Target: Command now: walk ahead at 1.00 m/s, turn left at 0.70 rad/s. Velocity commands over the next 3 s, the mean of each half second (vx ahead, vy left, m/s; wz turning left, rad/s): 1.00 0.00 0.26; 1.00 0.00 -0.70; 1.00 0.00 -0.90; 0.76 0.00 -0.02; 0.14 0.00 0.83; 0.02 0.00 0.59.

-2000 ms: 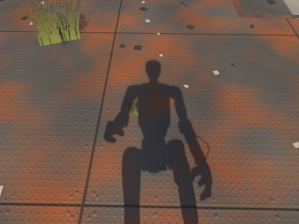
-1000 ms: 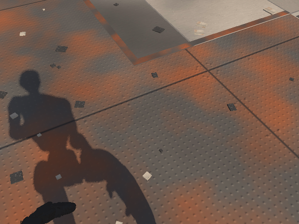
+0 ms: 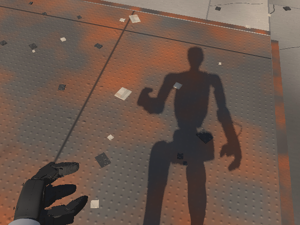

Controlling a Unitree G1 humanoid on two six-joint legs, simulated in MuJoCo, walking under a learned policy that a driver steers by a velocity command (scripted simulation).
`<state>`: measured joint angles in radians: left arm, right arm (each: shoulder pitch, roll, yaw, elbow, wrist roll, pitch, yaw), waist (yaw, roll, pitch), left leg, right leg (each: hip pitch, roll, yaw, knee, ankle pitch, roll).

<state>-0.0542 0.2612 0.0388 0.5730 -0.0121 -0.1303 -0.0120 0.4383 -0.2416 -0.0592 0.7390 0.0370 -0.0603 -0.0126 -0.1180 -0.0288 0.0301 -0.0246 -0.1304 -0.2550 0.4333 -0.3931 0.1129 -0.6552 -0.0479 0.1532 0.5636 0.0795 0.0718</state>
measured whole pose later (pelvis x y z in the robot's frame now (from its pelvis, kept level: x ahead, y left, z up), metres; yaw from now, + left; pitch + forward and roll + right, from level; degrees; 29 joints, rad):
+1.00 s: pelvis +0.89 -0.02 -0.03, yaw -17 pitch -1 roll +4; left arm 0.08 0.31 0.05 0.63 -0.04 -0.02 -0.07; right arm 0.38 -0.30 -0.07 0.86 0.00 -0.08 0.00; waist -0.06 -0.01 0.04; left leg 0.29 0.01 0.31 0.30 -0.48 -0.07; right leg -0.71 -0.07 -0.11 0.79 0.00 -0.13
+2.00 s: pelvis +1.60 -0.46 -0.02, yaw -42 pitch +3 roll +1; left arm -0.05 0.23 0.00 0.57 0.04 -0.09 -0.03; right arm 0.46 -0.25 -0.02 0.83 0.02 -0.04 -0.01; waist -0.11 0.01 0.06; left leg -0.26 -0.01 -0.12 1.19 -0.59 -0.06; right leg -0.55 -0.03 -0.02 0.59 -0.10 -0.02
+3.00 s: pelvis +1.75 -0.58 +0.01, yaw +2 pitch +1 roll +1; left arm 0.16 0.26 0.04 0.79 0.01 0.01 0.01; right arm 0.18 -0.33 -0.07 0.60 0.01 0.05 -0.02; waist 0.03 0.04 0.05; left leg -0.40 -0.04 -0.13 0.92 -0.45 -0.08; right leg -0.26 0.01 0.04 0.45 -0.20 -0.02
